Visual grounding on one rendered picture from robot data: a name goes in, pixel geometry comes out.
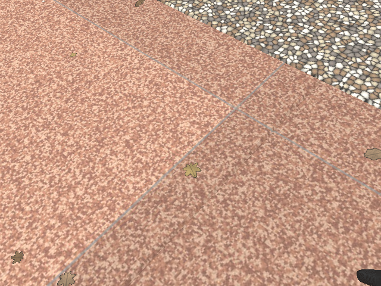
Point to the right robot hand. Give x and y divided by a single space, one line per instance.
369 276

